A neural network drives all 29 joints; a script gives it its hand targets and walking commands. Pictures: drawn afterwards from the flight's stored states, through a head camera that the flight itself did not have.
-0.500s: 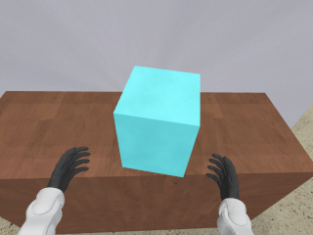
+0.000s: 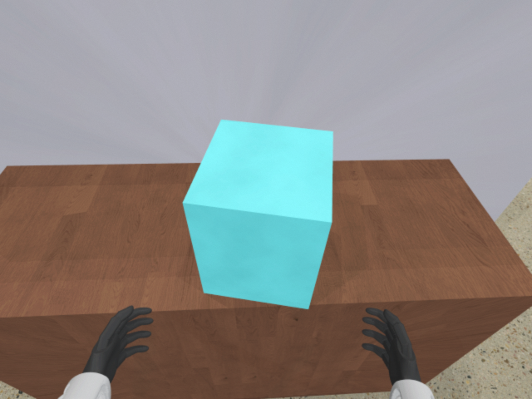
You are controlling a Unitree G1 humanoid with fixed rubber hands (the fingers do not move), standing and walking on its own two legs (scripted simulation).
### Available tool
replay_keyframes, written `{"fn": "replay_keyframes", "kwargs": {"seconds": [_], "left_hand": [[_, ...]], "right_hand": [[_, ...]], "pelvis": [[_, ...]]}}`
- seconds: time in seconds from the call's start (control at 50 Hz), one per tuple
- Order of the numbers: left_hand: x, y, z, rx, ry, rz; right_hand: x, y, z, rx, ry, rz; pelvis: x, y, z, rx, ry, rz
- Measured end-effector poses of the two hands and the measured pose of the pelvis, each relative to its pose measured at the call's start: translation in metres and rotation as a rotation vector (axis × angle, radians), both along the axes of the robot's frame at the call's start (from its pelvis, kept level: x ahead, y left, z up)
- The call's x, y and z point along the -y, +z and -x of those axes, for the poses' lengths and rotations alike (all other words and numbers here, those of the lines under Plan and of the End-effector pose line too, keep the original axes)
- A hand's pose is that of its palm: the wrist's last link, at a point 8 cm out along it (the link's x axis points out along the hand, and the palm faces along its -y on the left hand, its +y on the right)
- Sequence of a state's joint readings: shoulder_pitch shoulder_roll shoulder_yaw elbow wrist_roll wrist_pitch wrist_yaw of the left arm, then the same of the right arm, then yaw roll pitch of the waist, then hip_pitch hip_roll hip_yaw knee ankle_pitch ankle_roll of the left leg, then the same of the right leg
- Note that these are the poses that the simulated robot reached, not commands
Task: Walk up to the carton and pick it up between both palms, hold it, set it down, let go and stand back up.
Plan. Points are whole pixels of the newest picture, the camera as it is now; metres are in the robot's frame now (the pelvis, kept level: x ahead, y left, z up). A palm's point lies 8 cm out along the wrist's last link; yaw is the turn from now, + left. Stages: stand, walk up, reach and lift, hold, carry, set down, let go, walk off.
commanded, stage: set down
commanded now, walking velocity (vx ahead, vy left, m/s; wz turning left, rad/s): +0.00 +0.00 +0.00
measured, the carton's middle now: (265, 215) +0.43 +0.01 +0.03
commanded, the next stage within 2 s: let go in 0.78 s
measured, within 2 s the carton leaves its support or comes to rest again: neither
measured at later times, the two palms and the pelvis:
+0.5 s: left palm (113, 393) +0.16 +0.23 -0.06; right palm (413, 398) +0.16 -0.22 -0.07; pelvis -0.01 -0.01 +0.00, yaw +0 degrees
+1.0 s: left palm out of the picture +0.16 +0.21 -0.07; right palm out of the picture +0.15 -0.24 -0.08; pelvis -0.01 -0.01 +0.00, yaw +0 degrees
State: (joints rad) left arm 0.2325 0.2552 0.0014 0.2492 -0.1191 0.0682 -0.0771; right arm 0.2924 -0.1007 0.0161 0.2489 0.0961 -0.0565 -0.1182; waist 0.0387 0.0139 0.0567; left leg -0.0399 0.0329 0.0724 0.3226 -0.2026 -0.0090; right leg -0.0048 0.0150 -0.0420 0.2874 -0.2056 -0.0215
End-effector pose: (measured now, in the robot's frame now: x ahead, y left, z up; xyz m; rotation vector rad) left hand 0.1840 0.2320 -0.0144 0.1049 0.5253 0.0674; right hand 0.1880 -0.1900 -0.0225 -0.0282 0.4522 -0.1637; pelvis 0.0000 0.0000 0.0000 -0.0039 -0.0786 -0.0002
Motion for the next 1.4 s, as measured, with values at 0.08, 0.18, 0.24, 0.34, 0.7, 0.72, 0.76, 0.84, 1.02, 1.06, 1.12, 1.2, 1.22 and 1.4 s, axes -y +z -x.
{"fn": "replay_keyframes", "kwargs": {"seconds": [0.08,0.18,0.24,0.34,0.7,0.72,0.76,0.84,1.02,1.06,1.12,1.2,1.22,1.4], "left_hand": [[0.000,-0.008,0.004,-0.037,0.006,-0.011],[0.002,-0.018,0.011,-0.076,0.011,-0.025],[0.003,-0.023,0.015,-0.104,0.011,-0.030],[0.005,-0.031,0.019,-0.145,0.017,-0.047],[0.014,-0.058,0.028,-0.269,0.031,-0.070],[0.014,-0.058,0.027,-0.268,0.031,-0.073],[0.014,-0.058,0.025,-0.265,0.030,-0.078],[0.017,-0.058,0.023,-0.264,0.027,-0.082],[0.017,-0.059,0.029,-0.277,0.035,-0.082],[0.016,-0.058,0.029,-0.270,0.035,-0.083],[0.016,-0.059,0.030,-0.274,0.027,-0.081],[0.016,-0.060,0.031,-0.279,0.021,-0.078],[0.015,-0.060,0.031,-0.276,0.021,-0.077],[-0.003,-0.061,0.045,-0.233,0.043,-0.109]], "right_hand": [[0.003,-0.007,0.004,-0.030,0.020,0.012],[0.006,-0.018,0.011,-0.065,0.038,0.018],[0.010,-0.025,0.015,-0.086,0.042,0.029],[0.017,-0.034,0.019,-0.122,0.057,0.045],[0.042,-0.057,0.036,-0.240,0.099,0.102],[0.043,-0.057,0.035,-0.239,0.100,0.104],[0.044,-0.056,0.035,-0.238,0.102,0.107],[0.046,-0.056,0.034,-0.235,0.107,0.107],[0.048,-0.058,0.040,-0.250,0.112,0.114],[0.048,-0.056,0.040,-0.244,0.110,0.115],[0.049,-0.055,0.040,-0.237,0.105,0.117],[0.050,-0.055,0.041,-0.243,0.099,0.121],[0.050,-0.055,0.041,-0.244,0.098,0.120],[0.053,-0.067,0.054,-0.325,0.077,0.135]], "pelvis": [[0.003,0.000,0.000,-0.005,0.000,-0.002],[0.005,0.000,0.001,-0.007,0.001,-0.002],[0.006,0.000,0.001,-0.004,0.002,-0.003],[0.006,0.000,0.003,-0.005,0.000,-0.004],[0.009,-0.002,0.009,-0.006,-0.003,-0.007],[0.010,-0.002,0.009,-0.006,-0.003,-0.007],[0.010,-0.002,0.009,-0.006,-0.003,-0.008],[0.011,-0.002,0.010,-0.003,-0.004,-0.007],[0.010,-0.003,0.012,-0.005,-0.005,-0.008],[0.010,-0.003,0.012,-0.006,-0.004,-0.008],[0.010,-0.003,0.013,-0.006,-0.004,-0.007],[0.008,-0.003,0.013,-0.008,-0.006,-0.007],[0.008,-0.004,0.013,-0.010,-0.007,-0.007],[0.003,-0.007,0.013,-0.038,0.002,-0.002]]}}
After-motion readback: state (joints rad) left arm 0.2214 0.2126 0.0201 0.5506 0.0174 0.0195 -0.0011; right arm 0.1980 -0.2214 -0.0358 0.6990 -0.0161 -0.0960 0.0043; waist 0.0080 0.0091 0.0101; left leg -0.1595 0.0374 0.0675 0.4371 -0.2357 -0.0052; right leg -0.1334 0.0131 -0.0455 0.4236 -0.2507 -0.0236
